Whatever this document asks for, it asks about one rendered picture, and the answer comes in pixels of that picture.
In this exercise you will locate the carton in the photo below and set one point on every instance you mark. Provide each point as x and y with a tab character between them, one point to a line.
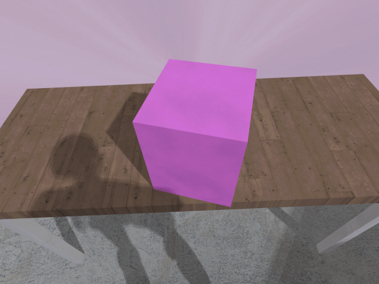
193	129

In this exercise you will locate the table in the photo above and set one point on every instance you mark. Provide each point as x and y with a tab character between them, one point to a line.
73	151

